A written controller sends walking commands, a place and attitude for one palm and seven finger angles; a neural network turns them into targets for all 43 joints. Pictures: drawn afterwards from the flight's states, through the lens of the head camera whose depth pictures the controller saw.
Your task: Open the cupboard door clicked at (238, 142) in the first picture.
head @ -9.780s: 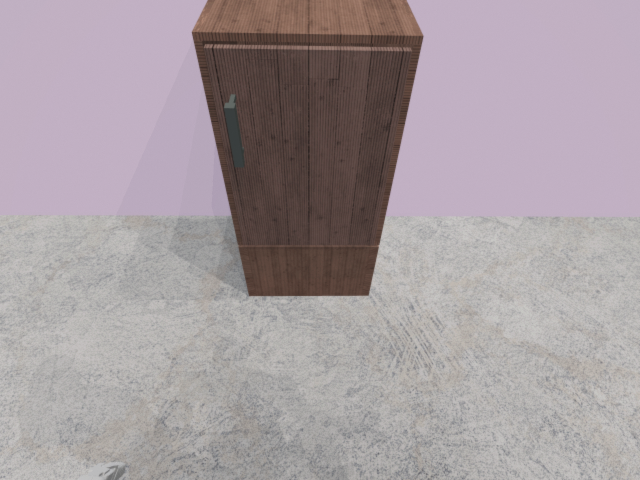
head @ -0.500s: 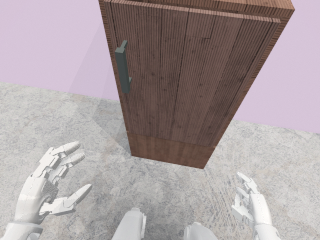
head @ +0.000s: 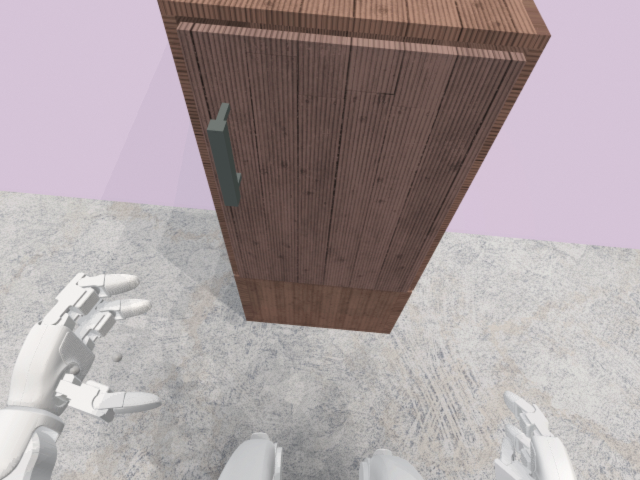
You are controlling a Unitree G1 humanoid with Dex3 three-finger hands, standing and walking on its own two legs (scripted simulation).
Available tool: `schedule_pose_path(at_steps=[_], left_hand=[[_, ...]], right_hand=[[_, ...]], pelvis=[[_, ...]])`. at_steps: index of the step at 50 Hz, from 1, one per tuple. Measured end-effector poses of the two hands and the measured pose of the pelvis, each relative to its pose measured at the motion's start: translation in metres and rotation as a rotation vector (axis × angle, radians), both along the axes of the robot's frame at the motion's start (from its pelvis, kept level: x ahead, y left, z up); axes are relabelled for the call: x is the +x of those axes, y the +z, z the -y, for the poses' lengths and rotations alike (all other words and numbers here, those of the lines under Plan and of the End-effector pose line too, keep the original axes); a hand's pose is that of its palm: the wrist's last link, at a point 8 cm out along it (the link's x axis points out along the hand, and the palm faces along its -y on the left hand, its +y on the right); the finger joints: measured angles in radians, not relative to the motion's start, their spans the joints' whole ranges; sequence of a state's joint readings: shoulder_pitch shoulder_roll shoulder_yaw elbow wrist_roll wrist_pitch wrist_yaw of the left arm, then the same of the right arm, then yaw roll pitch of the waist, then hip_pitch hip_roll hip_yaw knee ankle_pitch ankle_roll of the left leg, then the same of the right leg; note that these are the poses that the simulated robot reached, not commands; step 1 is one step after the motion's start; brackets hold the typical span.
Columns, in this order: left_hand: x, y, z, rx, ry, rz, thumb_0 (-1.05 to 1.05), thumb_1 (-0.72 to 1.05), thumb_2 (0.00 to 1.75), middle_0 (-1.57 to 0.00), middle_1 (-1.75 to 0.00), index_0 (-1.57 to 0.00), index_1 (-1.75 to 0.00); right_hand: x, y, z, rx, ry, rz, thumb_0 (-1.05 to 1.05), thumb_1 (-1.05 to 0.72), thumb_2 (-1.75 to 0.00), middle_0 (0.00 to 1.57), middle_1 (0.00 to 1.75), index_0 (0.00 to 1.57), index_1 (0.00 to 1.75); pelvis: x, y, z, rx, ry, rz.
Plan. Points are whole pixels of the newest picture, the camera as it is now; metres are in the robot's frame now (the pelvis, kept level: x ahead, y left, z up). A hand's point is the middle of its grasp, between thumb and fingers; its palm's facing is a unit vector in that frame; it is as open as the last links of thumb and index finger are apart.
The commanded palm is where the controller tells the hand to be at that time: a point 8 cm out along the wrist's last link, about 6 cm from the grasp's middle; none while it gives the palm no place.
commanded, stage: raise the hand with hooked fingers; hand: left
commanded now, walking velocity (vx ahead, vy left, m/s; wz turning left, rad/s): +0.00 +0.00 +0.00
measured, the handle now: (228, 157) +0.54 +0.16 +0.06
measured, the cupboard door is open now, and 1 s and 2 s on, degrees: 0 0 0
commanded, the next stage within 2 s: move the hooked fingers beside the handle in 0.96 s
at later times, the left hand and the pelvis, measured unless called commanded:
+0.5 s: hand (70, 305) +0.29 +0.28 +0.07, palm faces -0.01 -1.00 -0.06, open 14.0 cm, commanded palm +0.26 +0.33 +0.08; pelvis +0.00 +0.01 +0.01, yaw +0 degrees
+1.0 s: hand (90, 303) +0.29 +0.27 +0.07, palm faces -0.01 -1.00 -0.05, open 14.0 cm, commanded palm +0.26 +0.32 +0.08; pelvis +0.00 +0.00 +0.02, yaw +0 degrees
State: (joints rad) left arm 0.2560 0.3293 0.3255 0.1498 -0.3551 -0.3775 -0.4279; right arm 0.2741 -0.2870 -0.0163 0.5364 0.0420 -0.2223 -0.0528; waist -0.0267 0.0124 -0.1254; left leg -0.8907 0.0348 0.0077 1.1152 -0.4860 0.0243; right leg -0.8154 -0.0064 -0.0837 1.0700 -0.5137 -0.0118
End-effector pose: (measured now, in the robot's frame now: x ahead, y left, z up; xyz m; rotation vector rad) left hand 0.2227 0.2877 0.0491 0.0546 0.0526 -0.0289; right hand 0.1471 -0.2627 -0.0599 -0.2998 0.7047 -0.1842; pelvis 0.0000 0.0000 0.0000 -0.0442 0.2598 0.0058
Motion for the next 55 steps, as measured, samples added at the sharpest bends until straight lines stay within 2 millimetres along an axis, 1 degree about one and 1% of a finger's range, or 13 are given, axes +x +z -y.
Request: schedule_pose_path(at_steps=[8, 12, 15, 20, 26, 30, 36, 42, 55], left_hand=[[0.010, 0.013, -0.021, 0.012, 0.017, 0.008, -0.01, -0.41, 0.34, -0.29, -1.14, -0.29, -1.14], [0.015, 0.017, -0.031, 0.009, 0.023, 0.006, -0.01, -0.46, 0.32, -0.30, -1.17, -0.30, -1.17], [0.020, 0.018, -0.038, 0.005, 0.028, 0.004, -0.01, -0.48, 0.31, -0.30, -1.19, -0.30, -1.18], [0.031, 0.022, -0.045, 0.007, 0.017, 0.000, -0.02, -0.49, 0.31, -0.30, -1.20, -0.30, -1.19], [0.045, 0.030, -0.052, 0.005, 0.017, 0.013, -0.02, -0.50, 0.30, -0.30, -1.20, -0.30, -1.20], [0.050, 0.031, -0.049, -0.002, 0.002, 0.003, -0.02, -0.50, 0.30, -0.30, -1.20, -0.30, -1.20], [0.050, 0.027, -0.041, -0.005, -0.002, 0.000, -0.02, -0.50, 0.30, -0.30, -1.20, -0.30, -1.20], [0.048, 0.027, -0.036, 0.003, 0.011, 0.013, -0.02, -0.50, 0.30, -0.30, -1.20, -0.30, -1.20], [0.046, 0.028, -0.030, -0.001, 0.017, 0.007, -0.02, -0.50, 0.30, -0.30, -1.20, -0.30, -1.20]], right_hand=[[0.020, 0.009, -0.030, 0.042, 0.073, 0.043, 0.01, -0.90, -0.90, 0.20, 0.30, 0.20, 0.30], [0.024, 0.010, -0.039, 0.056, 0.094, 0.042, 0.01, -0.90, -0.90, 0.21, 0.30, 0.20, 0.30], [0.022, 0.008, -0.041, 0.056, 0.099, 0.028, 0.01, -0.90, -0.90, 0.21, 0.30, 0.20, 0.30], [0.015, 0.007, -0.036, 0.044, 0.085, -0.003, 0.01, -0.90, -0.90, 0.21, 0.30, 0.21, 0.30], [0.001, 0.008, -0.024, 0.024, 0.048, -0.038, 0.01, -0.90, -0.90, 0.21, 0.30, 0.20, 0.30], [-0.007, 0.009, -0.016, 0.017, 0.024, -0.055, 0.01, -0.90, -0.90, 0.21, 0.30, 0.20, 0.30], [-0.013, 0.010, -0.008, 0.013, 0.008, -0.069, 0.01, -0.90, -0.90, 0.20, 0.30, 0.20, 0.30], [-0.012, 0.007, -0.007, 0.021, 0.008, -0.072, 0.01, -0.90, -0.90, 0.20, 0.30, 0.20, 0.30], [0.002, 0.005, -0.008, 0.042, 0.029, -0.041, 0.01, -0.90, -0.90, 0.21, 0.30, 0.20, 0.30]], pelvis=[[0.001, 0.006, -0.006, -0.008, 0.008, 0.013], [0.001, 0.008, -0.008, -0.010, 0.011, 0.017], [0.001, 0.009, -0.009, -0.011, 0.013, 0.019], [0.001, 0.011, -0.009, -0.011, 0.012, 0.022], [0.002, 0.014, -0.008, -0.009, 0.007, 0.022], [0.003, 0.016, -0.007, -0.006, 0.001, 0.019], [0.004, 0.016, -0.004, 0.000, -0.005, 0.016], [0.004, 0.016, 0.000, 0.001, -0.003, 0.017], [0.005, 0.015, 0.007, 0.005, 0.002, 0.018]])
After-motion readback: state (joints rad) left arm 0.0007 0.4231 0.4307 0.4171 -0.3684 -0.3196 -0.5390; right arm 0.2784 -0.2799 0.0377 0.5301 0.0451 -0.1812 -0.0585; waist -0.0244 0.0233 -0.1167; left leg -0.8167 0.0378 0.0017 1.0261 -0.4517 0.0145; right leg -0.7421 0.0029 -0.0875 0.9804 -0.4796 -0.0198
